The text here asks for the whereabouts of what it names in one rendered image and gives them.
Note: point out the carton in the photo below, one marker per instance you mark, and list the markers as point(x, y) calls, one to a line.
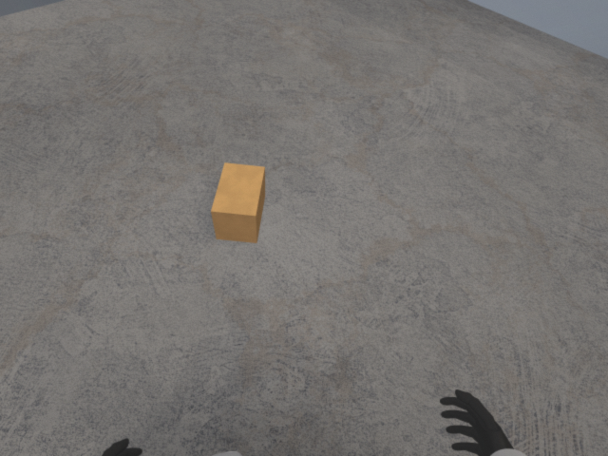
point(238, 203)

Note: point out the robot right hand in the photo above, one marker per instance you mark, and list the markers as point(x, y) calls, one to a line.
point(485, 431)

